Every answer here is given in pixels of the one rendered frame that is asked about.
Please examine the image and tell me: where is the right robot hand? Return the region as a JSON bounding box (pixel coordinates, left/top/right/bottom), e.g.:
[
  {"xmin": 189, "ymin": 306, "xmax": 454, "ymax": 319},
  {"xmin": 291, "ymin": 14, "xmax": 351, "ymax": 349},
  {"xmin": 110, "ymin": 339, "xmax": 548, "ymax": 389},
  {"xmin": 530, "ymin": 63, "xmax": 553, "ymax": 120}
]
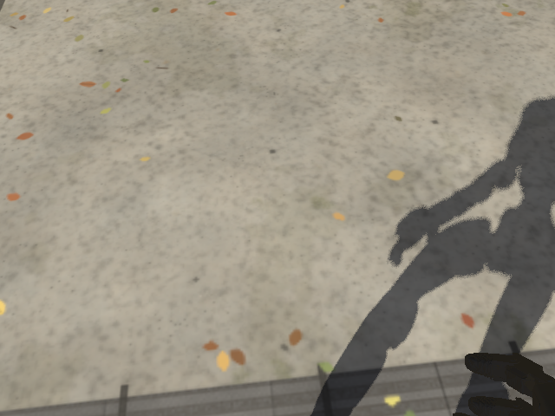
[{"xmin": 453, "ymin": 353, "xmax": 555, "ymax": 416}]

